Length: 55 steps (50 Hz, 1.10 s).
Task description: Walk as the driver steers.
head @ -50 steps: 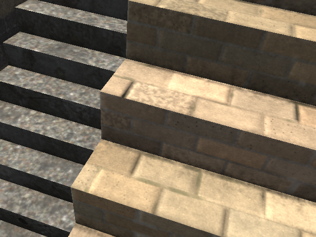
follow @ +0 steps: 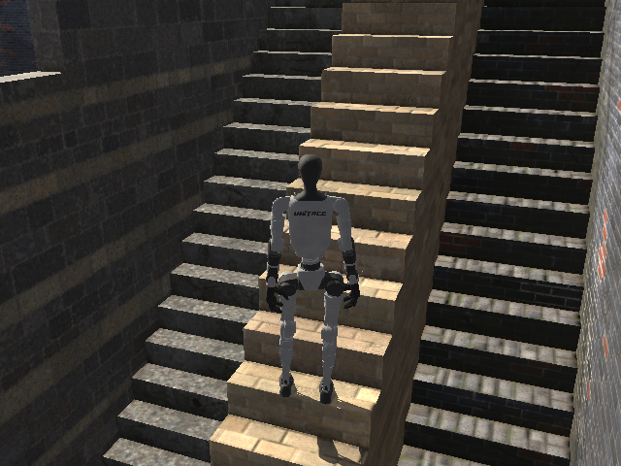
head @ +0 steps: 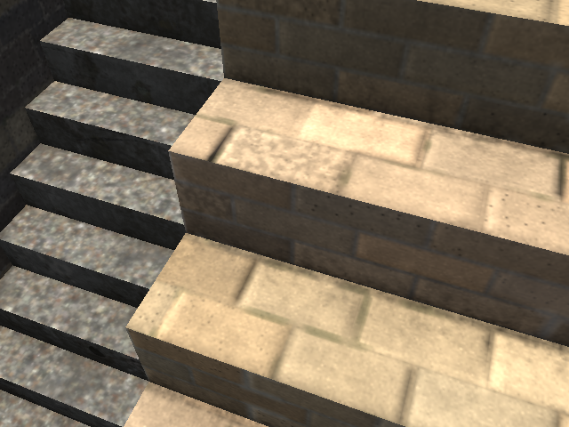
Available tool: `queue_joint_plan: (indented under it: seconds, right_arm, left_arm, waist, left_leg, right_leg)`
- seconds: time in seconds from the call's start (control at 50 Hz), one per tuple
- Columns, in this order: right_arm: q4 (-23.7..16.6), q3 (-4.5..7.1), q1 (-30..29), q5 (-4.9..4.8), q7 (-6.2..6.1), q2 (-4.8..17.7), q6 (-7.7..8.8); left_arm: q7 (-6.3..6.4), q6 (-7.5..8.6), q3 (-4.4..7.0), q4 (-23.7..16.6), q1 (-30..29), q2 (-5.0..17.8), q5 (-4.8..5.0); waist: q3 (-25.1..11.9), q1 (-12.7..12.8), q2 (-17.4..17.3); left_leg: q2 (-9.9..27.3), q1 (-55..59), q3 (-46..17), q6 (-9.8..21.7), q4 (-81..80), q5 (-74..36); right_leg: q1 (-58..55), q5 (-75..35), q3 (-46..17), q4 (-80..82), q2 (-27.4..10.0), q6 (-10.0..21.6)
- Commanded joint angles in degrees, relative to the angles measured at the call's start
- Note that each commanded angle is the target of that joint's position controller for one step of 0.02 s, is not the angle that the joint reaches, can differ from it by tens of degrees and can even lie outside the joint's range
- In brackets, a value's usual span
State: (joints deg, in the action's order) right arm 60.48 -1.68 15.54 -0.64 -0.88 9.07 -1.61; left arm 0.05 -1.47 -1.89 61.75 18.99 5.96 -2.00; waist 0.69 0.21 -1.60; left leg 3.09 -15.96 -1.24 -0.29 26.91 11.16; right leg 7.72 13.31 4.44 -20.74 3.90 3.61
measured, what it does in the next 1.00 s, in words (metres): climbs, turning right: right foot 0.21 m higher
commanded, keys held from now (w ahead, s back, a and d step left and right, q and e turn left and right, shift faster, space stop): shift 0.38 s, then w+shift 0.18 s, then w+e+shift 0.44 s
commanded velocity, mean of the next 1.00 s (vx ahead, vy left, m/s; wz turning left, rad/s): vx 0.40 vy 0.00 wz -0.24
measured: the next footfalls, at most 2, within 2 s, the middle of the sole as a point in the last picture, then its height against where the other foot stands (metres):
right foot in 0.98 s outside the picture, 0.21 m higher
left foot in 1.66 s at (365, 337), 0.22 m higher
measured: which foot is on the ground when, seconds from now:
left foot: down 0.00-1.00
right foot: down 0.00-0.64, up 0.66-0.96, down 0.98-1.00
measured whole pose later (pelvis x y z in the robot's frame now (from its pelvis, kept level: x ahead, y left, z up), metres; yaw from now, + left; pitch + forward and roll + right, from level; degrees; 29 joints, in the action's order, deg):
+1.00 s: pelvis +0.11 -0.02 +0.04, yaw -19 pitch +4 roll -2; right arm 55.5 -1.8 16.3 -0.5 -0.7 12.8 3.1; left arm -3.4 2.3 -6.6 30.5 -3.7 6.6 0.0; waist -3.7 3.8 -3.4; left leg 9.8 -2.1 18.7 2.8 15.7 2.8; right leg 60.4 29.4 6.6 -92.0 1.6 7.8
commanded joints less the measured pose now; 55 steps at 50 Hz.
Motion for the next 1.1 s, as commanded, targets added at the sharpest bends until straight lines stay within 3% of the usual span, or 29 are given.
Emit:
queue_joint_plan:
  seconds: [0.02,0.38,0.4,0.44,0.5,0.54,0.58,0.62,0.64,0.66,0.68,0.7,0.72,0.74,0.8,0.82,0.86,0.88,0.9,0.92,0.94,0.96,0.98,1.0,1.02,1.04,1.06,1.08,1.1]
  right_arm:
    - [-1.09,0.83,2.67,-0.35,-0.27,4.34,0.48]
    - [-0.51,0.55,2.74,-0.21,0.63,3.68,1.83]
    - [0.00,1.07,3.73,-0.53,0.46,4.90,1.74]
    - [-1.94,2.41,0.63,-0.87,0.13,8.95,2.12]
    - [-7.57,1.42,-6.68,-0.07,0.74,5.80,4.09]
    - [-9.76,0.79,-6.93,-0.11,0.81,4.62,5.06]
    - [-9.85,0.58,-3.50,0.52,0.60,5.03,5.68]
    - [-10.25,1.82,2.79,0.57,1.07,8.43,6.52]
    - [-10.76,3.07,7.74,0.98,0.88,12.07,6.53]
    - [-11.16,4.17,13.52,1.37,0.11,14.42,5.59]
    - [-12.55,3.79,12.78,3.12,-0.75,14.01,5.10]
    - [-14.13,1.83,9.15,5.32,-1.54,10.27,5.12]
    - [-14.29,0.80,3.86,5.71,-1.96,8.19,5.25]
    - [-12.96,0.24,3.69,5.37,-1.33,6.44,6.74]
    - [-9.54,-0.48,4.51,3.66,-0.04,3.99,7.44]
    - [-10.09,-0.28,2.76,3.20,-0.39,5.58,7.40]
    - [-11.76,-0.17,-5.50,3.34,0.02,8.08,6.80]
    - [-10.75,-0.21,-4.52,3.26,-0.29,8.27,7.10]
    - [-9.06,-0.38,-3.99,2.01,-0.70,8.51,7.58]
    - [-9.03,0.44,-7.99,1.02,-0.49,13.33,7.35]
    - [-7.88,1.95,-0.81,-1.03,-0.38,17.50,7.42]
    - [-8.32,4.01,1.05,-1.47,-0.41,23.66,7.39]
    - [-11.72,5.95,-4.64,-0.98,-0.53,28.83,5.61]
    - [-15.09,5.51,0.33,-0.11,-0.18,23.75,4.74]
    - [-16.11,5.27,0.75,0.27,0.83,21.90,5.97]
    - [-18.68,3.95,-7.26,1.97,2.20,15.76,6.23]
    - [-26.18,2.56,-19.08,3.61,3.89,9.24,6.79]
    - [-30.80,1.42,-24.60,4.61,5.40,5.04,8.05]
    - [-34.01,-0.57,-25.73,5.82,6.75,-0.08,8.60]
  left_arm:
    - [0.25,0.59,0.28,-0.69,4.68,2.77,0.33]
    - [0.79,0.15,0.58,-0.43,5.95,3.33,0.58]
    - [0.92,0.15,0.93,-0.49,5.99,4.52,0.84]
    - [1.11,0.74,1.69,-3.08,2.66,7.59,0.94]
    - [1.06,2.42,1.73,-5.91,1.66,9.05,0.27]
    - [0.72,3.19,2.86,-7.14,1.16,12.19,0.26]
    - [-0.03,3.93,3.49,-8.65,-2.30,13.02,0.69]
    - [-1.08,4.97,2.31,-10.55,-7.43,9.06,1.43]
    - [-1.77,6.21,1.46,-11.50,-8.63,6.53,1.60]
    - [-2.34,7.62,0.95,-12.15,-8.46,5.04,1.25]
    - [-2.65,8.55,1.31,-13.35,-9.38,6.29,1.96]
    - [-2.96,8.65,1.17,-16.00,-12.11,5.68,2.61]
    - [-3.26,8.78,-0.34,-21.42,-18.28,1.50,3.66]
    - [-3.37,8.58,-1.19,-25.45,-20.01,0.91,4.67]
    - [-4.00,6.14,-3.71,-31.05,-19.11,-1.86,4.67]
    - [-4.27,5.43,-4.18,-33.69,-20.11,-1.81,4.18]
    - [-4.86,4.96,-4.87,-38.85,-24.89,0.71,4.04]
    - [-4.23,3.60,-4.72,-38.15,-26.77,1.62,3.33]
    - [-3.79,2.69,-4.96,-39.35,-29.05,2.45,3.48]
    - [-3.03,3.17,-5.38,-37.28,-21.79,2.29,2.93]
    - [-2.55,3.80,-4.17,-36.37,-21.95,5.30,3.11]
    - [-2.87,3.97,-0.50,-32.91,-14.20,11.88,2.67]
    - [-2.84,3.73,1.47,-29.78,-2.82,15.43,1.02]
    - [-3.11,3.03,2.40,-29.42,-7.51,17.84,0.47]
    - [-2.32,1.63,3.84,-28.99,-5.69,19.37,0.86]
    - [-2.23,0.47,5.84,-27.77,-7.27,22.93,0.37]
    - [-2.29,1.43,4.06,-27.88,-8.56,20.83,-2.63]
    - [-2.51,2.61,1.53,-26.40,-6.30,13.38,-3.00]
    - [-3.04,3.50,-0.32,-24.45,-4.78,7.94,-2.03]
  waist:
    - [2.23,0.04,0.39]
    - [2.28,-0.14,0.71]
    - [0.35,-0.21,0.94]
    - [3.65,0.07,0.19]
    - [4.14,2.12,4.39]
    - [2.27,1.61,10.43]
    - [1.70,-0.65,8.25]
    - [-0.33,-4.80,0.67]
    - [-4.12,-6.97,-6.93]
    - [-9.48,-9.33,-12.62]
    - [-13.40,-9.14,-12.27]
    - [-11.37,-7.21,-8.00]
    - [-4.42,-4.37,-5.47]
    - [-1.81,-3.02,-2.60]
    - [-0.79,0.26,1.09]
    - [0.06,1.65,1.52]
    - [2.64,5.53,0.71]
    - [2.60,4.20,1.10]
    - [3.56,4.43,-0.63]
    - [-4.14,9.56,-3.84]
    - [-9.47,8.94,-1.45]
    - [-17.98,11.31,-4.03]
    - [-25.24,15.73,-8.06]
    - [-27.46,8.09,-3.60]
    - [-29.36,7.73,2.43]
    - [-23.74,5.92,14.23]
    - [-19.27,3.77,20.32]
    - [-11.16,3.22,14.79]
    - [-4.91,0.09,9.58]
  left_leg:
    - [1.69,-1.75,-0.89,5.26,-3.80,-1.79]
    - [1.75,-0.38,-1.17,5.61,-5.19,-3.97]
    - [0.45,0.09,-0.31,6.59,-4.34,6.48]
    - [0.92,-6.56,-2.73,9.71,-5.49,22.72]
    - [-0.74,-16.00,0.15,10.36,-1.22,12.93]
    - [-3.14,-17.70,5.38,9.57,7.41,3.36]
    - [-3.03,-6.91,6.75,9.27,5.49,2.19]
    - [0.38,8.24,2.61,9.13,-0.41,-2.96]
    - [6.02,19.32,-6.81,11.24,-4.09,-0.32]
    - [13.09,31.87,-18.43,14.78,-8.99,9.14]
    - [19.74,32.28,-26.94,17.50,-11.67,11.49]
    - [23.46,27.42,-26.87,18.23,-9.98,4.28]
    - [23.55,21.94,-19.69,16.65,-8.60,-0.07]
    - [21.63,22.86,-13.21,14.09,-8.18,-3.00]
    - [20.82,20.25,-2.27,9.34,-10.56,-9.15]
    - [20.96,16.94,0.88,8.33,-12.79,-7.68]
    - [13.25,-2.95,13.43,5.17,-19.40,-6.14]
    - [11.17,-9.70,16.21,6.64,-22.56,-7.71]
    - [9.98,-13.06,19.28,7.12,-26.85,-9.31]
    - [9.22,-17.37,23.44,9.61,-30.31,-40.69]
    - [8.89,-11.51,22.50,10.94,-23.19,-67.32]
    - [12.66,-0.04,19.49,13.21,-12.76,-111.26]
    - [16.57,12.06,17.12,16.00,1.18,-126.37]
    - [13.87,8.99,14.39,15.40,13.87,-112.57]
    - [13.14,0.42,10.43,14.75,21.97,-79.20]
    - [3.59,-10.60,8.53,11.38,38.87,-22.78]
    - [-6.42,-24.51,-3.00,11.21,68.13,-9.14]
    - [-7.68,-33.34,-6.40,12.72,85.35,-5.42]
    - [-7.60,-40.54,-6.06,13.14,94.26,-3.50]
  right_leg:
    - [0.70,-4.14,-6.18,5.18,-6.94,1.89]
    - [1.87,-2.88,-5.50,4.23,-6.79,1.66]
    - [1.69,4.46,-4.96,3.06,-5.87,2.93]
    - [6.28,17.60,-7.42,2.10,-7.04,5.56]
    - [2.95,14.76,-12.87,3.93,-10.87,8.28]
    - [0.93,17.11,-19.20,7.07,-16.31,11.62]
    - [9.35,13.01,-18.42,7.08,-15.63,12.28]
    - [19.25,0.23,-10.84,-5.21,-9.02,9.76]
    - [28.32,-6.64,-5.82,-18.17,-4.16,6.88]
    - [40.83,-2.54,-3.57,-33.93,-1.52,4.10]
    - [46.35,3.66,-2.33,-62.22,-1.55,0.81]
    - [55.01,8.57,-6.36,-94.00,-2.54,-1.09]
    - [67.07,12.04,-10.26,-115.24,-4.14,-0.93]
    - [74.38,12.55,-13.42,-118.06,-5.91,-0.10]
    - [80.20,16.70,-14.84,-130.07,-7.40,1.57]
    - [80.71,14.60,-14.33,-127.95,-8.25,1.77]
    - [67.45,3.95,-9.01,-102.82,-10.38,1.93]
    - [61.06,-3.06,-3.66,-101.15,-8.97,1.65]
    - [54.80,-5.37,-1.27,-91.44,-10.56,1.99]
    - [31.41,-0.87,4.15,-79.69,-8.47,4.06]
    - [21.77,5.78,6.37,-71.32,-4.35,4.64]
    - [15.50,17.31,12.20,-71.41,1.82,4.07]
    - [12.72,23.33,9.71,-60.54,3.25,4.15]
    - [7.99,22.93,1.48,-46.34,6.02,6.69]
    - [0.58,16.79,-11.40,-35.66,4.33,7.45]
    - [1.75,19.90,-29.52,-21.79,-0.52,10.54]
    - [10.11,36.31,-51.28,-5.53,-4.70,12.51]
    - [16.89,35.78,-49.44,-5.39,-5.82,10.50]
    - [22.15,31.70,-44.00,-10.16,-4.58,9.34]
Keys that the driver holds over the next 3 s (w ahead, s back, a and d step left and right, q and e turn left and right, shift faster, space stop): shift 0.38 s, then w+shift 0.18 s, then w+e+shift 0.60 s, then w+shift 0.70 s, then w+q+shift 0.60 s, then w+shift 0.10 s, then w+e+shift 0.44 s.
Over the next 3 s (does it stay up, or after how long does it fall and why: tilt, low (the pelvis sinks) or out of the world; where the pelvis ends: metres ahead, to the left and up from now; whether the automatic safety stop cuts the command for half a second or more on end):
stays up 0.81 -0.02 0.70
